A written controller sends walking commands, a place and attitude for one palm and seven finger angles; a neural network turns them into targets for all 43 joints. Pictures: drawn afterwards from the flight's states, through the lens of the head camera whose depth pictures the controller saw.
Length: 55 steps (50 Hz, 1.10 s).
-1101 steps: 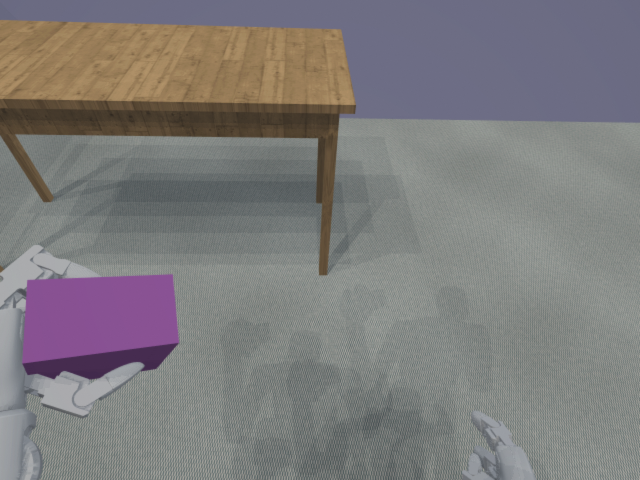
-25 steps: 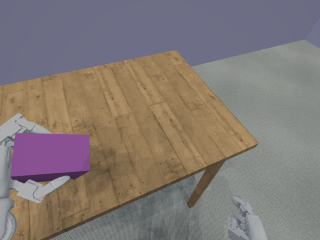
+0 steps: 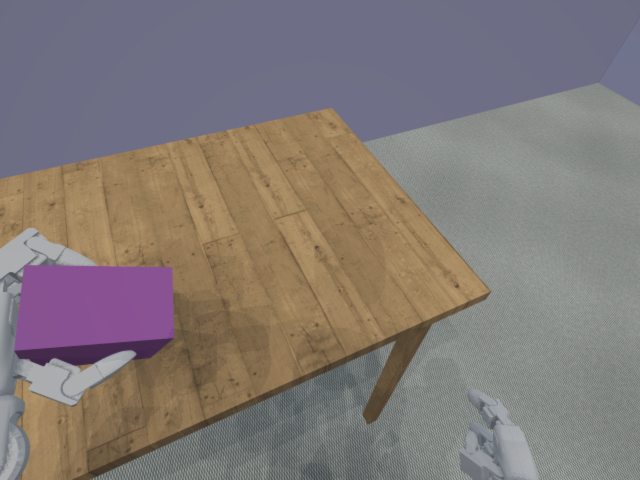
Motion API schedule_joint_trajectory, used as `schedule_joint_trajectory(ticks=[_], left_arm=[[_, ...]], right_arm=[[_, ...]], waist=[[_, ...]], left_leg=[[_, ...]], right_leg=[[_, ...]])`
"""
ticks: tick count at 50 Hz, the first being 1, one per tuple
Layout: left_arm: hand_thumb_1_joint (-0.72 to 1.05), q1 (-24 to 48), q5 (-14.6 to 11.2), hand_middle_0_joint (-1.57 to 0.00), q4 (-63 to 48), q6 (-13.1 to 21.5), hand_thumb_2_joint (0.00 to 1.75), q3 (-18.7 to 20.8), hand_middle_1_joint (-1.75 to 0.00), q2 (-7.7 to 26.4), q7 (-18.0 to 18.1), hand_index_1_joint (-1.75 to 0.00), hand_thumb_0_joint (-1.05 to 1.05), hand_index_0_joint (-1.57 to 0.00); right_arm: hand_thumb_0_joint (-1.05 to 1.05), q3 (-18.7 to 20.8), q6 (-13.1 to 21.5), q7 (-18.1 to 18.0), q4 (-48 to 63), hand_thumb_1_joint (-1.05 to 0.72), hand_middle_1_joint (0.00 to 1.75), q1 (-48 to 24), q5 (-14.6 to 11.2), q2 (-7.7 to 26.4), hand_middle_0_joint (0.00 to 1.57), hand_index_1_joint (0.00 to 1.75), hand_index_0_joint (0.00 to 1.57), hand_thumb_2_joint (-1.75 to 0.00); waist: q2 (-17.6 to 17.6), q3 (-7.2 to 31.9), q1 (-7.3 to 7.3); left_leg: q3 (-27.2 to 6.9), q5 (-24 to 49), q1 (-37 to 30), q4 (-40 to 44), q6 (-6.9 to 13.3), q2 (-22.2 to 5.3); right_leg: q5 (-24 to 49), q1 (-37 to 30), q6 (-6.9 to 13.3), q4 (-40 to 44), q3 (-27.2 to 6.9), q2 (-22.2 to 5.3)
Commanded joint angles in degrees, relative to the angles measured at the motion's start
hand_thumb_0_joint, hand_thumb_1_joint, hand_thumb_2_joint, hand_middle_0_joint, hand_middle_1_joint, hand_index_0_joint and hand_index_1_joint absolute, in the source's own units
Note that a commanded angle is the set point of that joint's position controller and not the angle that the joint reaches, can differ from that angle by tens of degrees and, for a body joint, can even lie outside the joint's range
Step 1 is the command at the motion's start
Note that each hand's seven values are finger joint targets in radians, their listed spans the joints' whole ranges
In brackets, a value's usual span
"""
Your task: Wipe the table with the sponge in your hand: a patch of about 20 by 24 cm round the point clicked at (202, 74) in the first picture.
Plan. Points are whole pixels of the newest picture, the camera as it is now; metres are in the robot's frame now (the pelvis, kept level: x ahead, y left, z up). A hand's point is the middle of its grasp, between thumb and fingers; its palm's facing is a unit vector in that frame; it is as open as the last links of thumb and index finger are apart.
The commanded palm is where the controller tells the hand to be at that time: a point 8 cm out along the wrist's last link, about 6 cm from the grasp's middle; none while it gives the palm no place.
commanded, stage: shuffle to correct the standing spot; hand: left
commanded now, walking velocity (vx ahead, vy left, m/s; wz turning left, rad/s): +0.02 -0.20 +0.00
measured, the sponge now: (118, 318) +0.23 +0.22 +0.14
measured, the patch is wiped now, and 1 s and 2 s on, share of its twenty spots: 0.00 0.00 0.00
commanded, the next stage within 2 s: none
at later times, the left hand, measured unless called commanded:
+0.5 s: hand (127, 319) +0.22 +0.20 +0.15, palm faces +0.35 -0.84 -0.41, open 10.4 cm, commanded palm +0.17 +0.24 +0.17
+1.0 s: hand (146, 327) +0.22 +0.19 +0.15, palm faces +0.32 -0.85 -0.42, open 10.4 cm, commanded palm +0.16 +0.23 +0.17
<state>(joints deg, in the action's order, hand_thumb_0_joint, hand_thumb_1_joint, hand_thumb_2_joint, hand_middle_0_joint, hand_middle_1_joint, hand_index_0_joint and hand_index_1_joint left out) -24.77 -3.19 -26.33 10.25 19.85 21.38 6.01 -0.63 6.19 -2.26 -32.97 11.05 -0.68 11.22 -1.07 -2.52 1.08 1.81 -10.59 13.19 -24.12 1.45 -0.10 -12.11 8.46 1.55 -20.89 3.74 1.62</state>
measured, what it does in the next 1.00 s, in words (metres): shifts its weight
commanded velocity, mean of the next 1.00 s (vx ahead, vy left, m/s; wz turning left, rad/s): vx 0.00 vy -0.20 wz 0.04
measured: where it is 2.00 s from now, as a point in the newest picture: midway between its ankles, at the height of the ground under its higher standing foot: outside the picture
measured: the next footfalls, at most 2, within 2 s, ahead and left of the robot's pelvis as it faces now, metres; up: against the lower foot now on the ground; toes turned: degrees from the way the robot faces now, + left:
none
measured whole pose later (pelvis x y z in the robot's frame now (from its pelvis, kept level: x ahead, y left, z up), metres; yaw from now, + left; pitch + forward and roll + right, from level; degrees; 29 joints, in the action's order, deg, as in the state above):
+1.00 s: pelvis +0.01 -0.06 -0.01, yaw +1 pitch +0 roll -1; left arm -29.4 -6.2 -31.1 7.0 21.3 23.3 4.9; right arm 0.9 2.3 -2.1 -32.2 11.8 -1.4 12.0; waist 0.1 -3.5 -0.2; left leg -1.1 -15.3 17.0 -32.3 -2.2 -4.4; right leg -16.7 11.1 6.4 -27.3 6.3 5.9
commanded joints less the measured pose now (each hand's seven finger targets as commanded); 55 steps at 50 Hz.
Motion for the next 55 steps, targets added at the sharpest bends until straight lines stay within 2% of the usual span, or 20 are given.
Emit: schedule_joint_trajectory(ticks=[1, 4, 5, 13, 14, 19, 23, 28, 33, 34, 35, 37, 40, 43, 45, 48, 50, 53, 54, 55], left_arm=[[0.10, 4.1, -1.2, -1.20, -12.9, 3.1, 1.30, 6.1, -1.60, 9.2, 0.6, -1.60, 0.00, -1.20], [0.10, 2.9, -1.4, -1.20, -13.6, 2.6, 1.30, 7.2, -1.60, 10.0, 0.6, -1.60, 0.00, -1.20], [0.10, 3.1, -1.6, -1.20, -13.8, 2.6, 1.30, 5.8, -1.60, 8.6, 0.4, -1.60, 0.00, -1.20], [0.10, 0.6, -2.4, -1.20, -16.9, 1.8, 1.30, 8.0, -1.60, 11.2, 0.6, -1.60, 0.00, -1.20], [0.10, -0.5, -2.6, -1.20, -17.0, 1.6, 1.30, 8.8, -1.60, 11.9, 0.8, -1.60, 0.00, -1.20], [0.10, -0.1, -3.0, -1.20, -15.3, 0.9, 1.30, 8.1, -1.60, 11.0, 0.4, -1.60, 0.00, -1.20], [0.10, 1.6, -3.1, -1.20, -13.4, 0.2, 1.30, 7.4, -1.60, 10.4, 0.1, -1.60, 0.00, -1.20], [0.10, 3.4, -3.1, -1.20, -16.0, 0.1, 1.30, 7.0, -1.60, 10.7, 0.2, -1.60, 0.00, -1.20], [0.10, 2.5, -3.3, -1.20, -19.4, 0.9, 1.30, 8.6, -1.60, 12.3, 0.5, -1.60, 0.00, -1.20], [0.10, 1.1, -3.3, -1.20, -19.5, 0.8, 1.30, 9.3, -1.60, 12.9, 0.8, -1.60, 0.00, -1.20], [0.10, 0.9, -3.5, -1.20, -19.5, 1.1, 1.30, 8.3, -1.60, 11.5, 0.6, -1.60, 0.00, -1.20], [0.10, 0.4, -3.4, -1.20, -19.0, 1.1, 1.30, 9.4, -1.60, 12.5, 0.3, -1.60, 0.00, -1.20], [0.10, -2.9, -3.6, -1.20, -16.2, 0.7, 1.30, 9.1, -1.60, 11.3, 0.0, -1.60, 0.00, -1.20], [0.10, -2.5, -3.8, -1.20, -15.7, 0.4, 1.30, 9.9, -1.60, 12.0, -0.3, -1.60, 0.00, -1.20], [0.10, -3.1, -4.0, -1.20, -15.2, 0.2, 1.30, 8.1, -1.60, 10.3, -0.2, -1.60, 0.00, -1.20], [0.10, -0.4, -3.8, -1.20, -17.4, 0.4, 1.30, 8.8, -1.60, 11.9, 0.1, -1.60, 0.00, -1.20], [0.10, 0.5, -3.7, -1.20, -18.5, 0.6, 1.30, 7.8, -1.60, 11.3, 0.5, -1.60, 0.00, -1.20], [0.10, 2.9, -3.3, -1.20, -19.8, 0.9, 1.30, 8.7, -1.60, 12.7, 0.6, -1.60, 0.00, -1.20], [0.10, 2.9, -3.2, -1.20, -20.6, 1.0, 1.30, 8.2, -1.60, 12.7, 0.8, -1.60, 0.00, -1.20], [0.10, 2.9, -3.2, -1.20, -20.0, 1.1, 1.30, 7.5, -1.60, 11.6, 0.6, -1.60, 0.00, -1.20]], right_arm=[[0.00, 3.1, 2.8, -0.2, 9.2, -0.90, 0.30, -4.9, -0.3, 7.3, 0.20, 0.30, 0.20, -0.90], [0.00, 3.1, 2.6, 0.0, 9.3, -0.90, 0.30, -5.5, -0.4, 7.2, 0.20, 0.30, 0.20, -0.90], [0.00, 3.1, 2.3, 0.1, 9.6, -0.90, 0.30, -4.8, -0.3, 7.0, 0.20, 0.30, 0.20, -0.90], [0.00, 3.0, 1.8, -0.4, 9.5, -0.90, 0.30, -4.5, -0.2, 6.9, 0.20, 0.30, 0.20, -0.90], [0.00, 2.9, 2.0, -0.4, 9.3, -0.90, 0.30, -5.2, -0.5, 6.8, 0.20, 0.30, 0.20, -0.90], [0.00, 3.4, 1.5, -0.6, 9.0, -0.90, 0.30, -4.8, -0.6, 7.1, 0.20, 0.30, 0.20, -0.90], [0.00, 3.8, 0.8, -0.6, 9.0, -0.90, 0.30, -4.0, -0.5, 7.6, 0.20, 0.30, 0.20, -0.90], [0.00, 4.1, 0.4, -0.5, 9.3, -0.90, 0.30, -4.5, -0.6, 7.5, 0.20, 0.30, 0.20, -0.90], [0.00, 4.1, 0.2, -0.3, 9.6, -0.90, 0.30, -5.1, -0.6, 7.3, 0.20, 0.30, 0.20, -0.90], [0.00, 3.9, 0.2, -0.3, 9.3, -0.90, 0.30, -5.8, -0.8, 7.1, 0.20, 0.30, 0.20, -0.90], [0.00, 3.7, 0.0, -0.3, 9.5, -0.90, 0.30, -5.1, -0.5, 7.1, 0.20, 0.30, 0.20, -0.90], [0.00, 4.1, -0.2, -0.3, 9.7, -0.90, 0.30, -4.9, -0.5, 7.5, 0.20, 0.30, 0.20, -0.90], [0.00, 3.9, -0.6, -0.2, 9.7, -0.90, 0.30, -4.4, -0.6, 7.2, 0.20, 0.30, 0.20, -0.90], [0.00, 4.4, -0.8, -0.2, 9.8, -0.90, 0.30, -3.8, -0.7, 7.5, 0.20, 0.30, 0.20, -0.90], [0.00, 4.0, -0.9, -0.1, 9.7, -0.90, 0.30, -3.9, -0.9, 7.4, 0.20, 0.30, 0.20, -0.90], [0.00, 4.1, -0.5, -0.3, 9.8, -0.90, 0.30, -4.3, -0.8, 7.4, 0.20, 0.30, 0.20, -0.90], [0.00, 3.6, -0.4, -0.6, 9.4, -0.90, 0.30, -4.7, -0.6, 7.1, 0.20, 0.30, 0.20, -0.90], [0.00, 3.9, 0.2, -0.6, 9.1, -0.90, 0.30, -4.8, -0.4, 7.4, 0.20, 0.30, 0.20, -0.90], [0.00, 3.7, 0.4, -0.7, 8.9, -0.90, 0.30, -5.8, -0.7, 7.2, 0.20, 0.30, 0.20, -0.90], [0.00, 3.6, 0.4, -0.6, 9.0, -0.90, 0.30, -5.0, -0.4, 7.2, 0.20, 0.30, 0.20, -0.90]], waist=[[5.7, 8.1, -0.59], [6.3, 8.8, -0.57], [5.7, 9.0, -0.69], [5.2, 10.4, -0.76], [6.1, 10.5, -0.82], [4.8, 8.6, -1.07], [1.5, 8.2, -0.99], [0.3, 8.9, -1.09], [3.6, 9.6, -0.96], [5.3, 9.6, -1.05], [5.8, 9.5, -1.11], [6.4, 8.9, -1.03], [4.4, 8.5, -1.17], [0.7, 9.0, -1.30], [1.1, 8.6, -1.54], [0.0, 7.4, -1.41], [1.7, 7.1, -1.50], [3.8, 7.2, -1.20], [6.3, 7.3, -1.28], [6.6, 7.6, -1.24]], left_leg=[[-7.3, 4.7, -3.4, 4.7, -0.2, -7.5], [-6.6, 6.1, -3.8, 3.7, 0.1, -7.8], [-6.9, 6.5, -3.5, 3.3, 0.1, -8.0], [-6.5, 11.7, -3.7, 0.7, 0.3, -6.6], [-6.1, 11.7, -4.6, 0.6, 0.4, -6.5], [-5.1, 10.2, -3.8, -1.2, 0.4, -6.9], [-4.2, 7.5, -2.3, -3.3, 0.3, -6.8], [-2.8, 6.1, -2.4, -7.1, 0.3, -5.7], [-3.1, 11.0, -2.6, -7.5, 0.6, -6.5], [-3.5, 12.1, -3.8, -6.7, 0.8, -6.9], [-4.1, 13.3, -2.7, -6.0, 0.9, -7.4], [-4.6, 14.4, -1.4, -5.7, 0.8, -8.3], [-4.5, 11.7, -0.4, -5.9, 0.9, -8.3], [-3.2, 6.9, 0.2, -8.2, 0.3, -6.9], [-3.3, 3.8, -0.8, -8.1, 0.4, -6.3], [-3.4, 0.0, -0.5, -8.2, 0.5, -6.0], [-3.9, -0.3, -1.4, -6.9, 1.0, -6.5], [-5.5, 4.3, -0.7, -5.3, 1.2, -7.9], [-6.3, 5.9, -2.0, -4.0, 1.4, -8.4], [-7.2, 6.7, -1.2, -3.0, 1.7, -9.3]], right_leg=[[5.2, 0.0, -0.8, 2.2, -4.8, -3.9], [6.1, 0.1, -0.9, 2.2, -4.8, -3.5], [6.4, -0.4, -0.8, 1.9, -4.4, -3.7], [10.8, -2.7, -0.5, 2.2, -3.5, -5.3], [10.8, -2.0, -0.6, 2.5, -3.8, -5.1], [11.6, 0.0, -0.8, 2.9, -4.7, -5.3], [12.1, 0.2, -1.5, 2.6, -5.5, -6.2], [14.6, 1.0, -1.2, 2.0, -7.1, -7.8], [18.3, -0.1, -1.5, -0.1, -6.5, -7.9], [17.4, 0.9, -1.4, -0.5, -6.6, -7.5], [16.9, -0.4, -1.5, -1.0, -5.3, -6.8], [17.1, -1.2, -2.0, -1.3, -5.2, -6.3], [14.9, -1.2, -1.9, -0.7, -4.7, -6.1], [15.6, -0.7, -1.4, 0.2, -6.4, -7.6], [11.1, 1.9, -0.5, 0.8, -7.0, -8.0], [7.1, 3.7, -0.4, 2.0, -8.2, -8.6], [4.6, 4.7, -0.4, 2.0, -7.7, -8.1], [8.4, 2.5, -1.0, 0.2, -7.0, -6.9], [8.4, 2.9, -0.9, -0.6, -6.5, -6.2], [7.9, 1.8, -1.3, -1.2, -5.3, -5.3]])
